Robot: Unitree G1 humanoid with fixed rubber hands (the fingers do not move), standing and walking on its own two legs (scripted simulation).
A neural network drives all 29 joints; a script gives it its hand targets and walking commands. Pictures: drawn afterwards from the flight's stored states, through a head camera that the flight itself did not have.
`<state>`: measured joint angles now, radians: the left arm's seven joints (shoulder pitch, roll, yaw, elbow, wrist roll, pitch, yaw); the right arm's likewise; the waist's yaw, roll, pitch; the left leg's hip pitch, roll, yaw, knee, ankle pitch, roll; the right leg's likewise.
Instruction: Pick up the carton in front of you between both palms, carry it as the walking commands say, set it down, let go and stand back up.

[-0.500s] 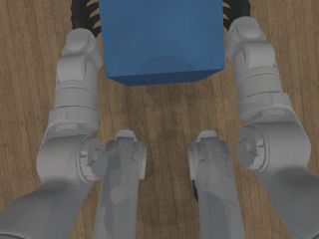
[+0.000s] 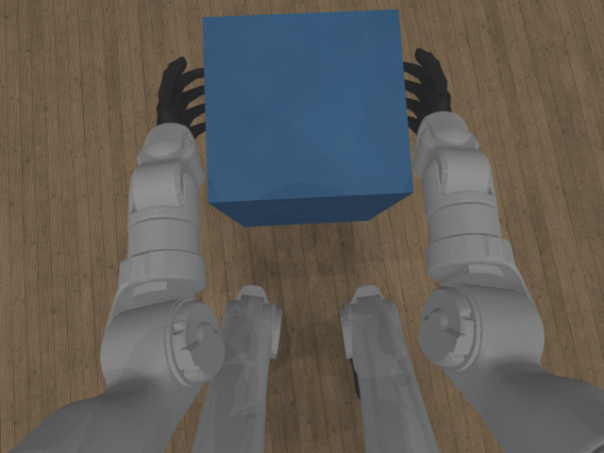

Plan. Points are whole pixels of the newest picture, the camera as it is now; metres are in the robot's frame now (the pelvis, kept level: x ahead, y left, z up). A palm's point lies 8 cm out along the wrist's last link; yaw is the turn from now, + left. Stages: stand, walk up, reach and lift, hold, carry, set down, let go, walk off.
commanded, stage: reach and lift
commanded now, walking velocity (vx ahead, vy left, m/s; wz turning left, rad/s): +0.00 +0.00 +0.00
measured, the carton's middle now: (304, 142) +0.50 +0.01 -0.13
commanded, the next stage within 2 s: none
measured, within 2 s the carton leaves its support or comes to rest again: neither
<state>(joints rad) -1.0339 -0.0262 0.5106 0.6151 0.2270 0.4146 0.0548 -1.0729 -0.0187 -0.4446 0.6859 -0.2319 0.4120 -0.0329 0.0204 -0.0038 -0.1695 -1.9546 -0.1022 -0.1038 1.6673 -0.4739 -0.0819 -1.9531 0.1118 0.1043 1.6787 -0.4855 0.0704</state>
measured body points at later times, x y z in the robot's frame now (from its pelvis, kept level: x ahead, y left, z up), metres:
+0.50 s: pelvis +0.05 +0.00 +0.14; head +0.19 +0.00 +0.57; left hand +0.45 +0.16 +0.10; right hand +0.46 -0.15 +0.10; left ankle +0.11 +0.14 -0.48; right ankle +0.10 -0.13 -0.48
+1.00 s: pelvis +0.10 +0.00 +0.25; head +0.10 +0.00 +0.70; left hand +0.41 +0.16 +0.25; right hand +0.41 -0.15 +0.25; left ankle +0.11 +0.14 -0.48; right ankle +0.10 -0.13 -0.48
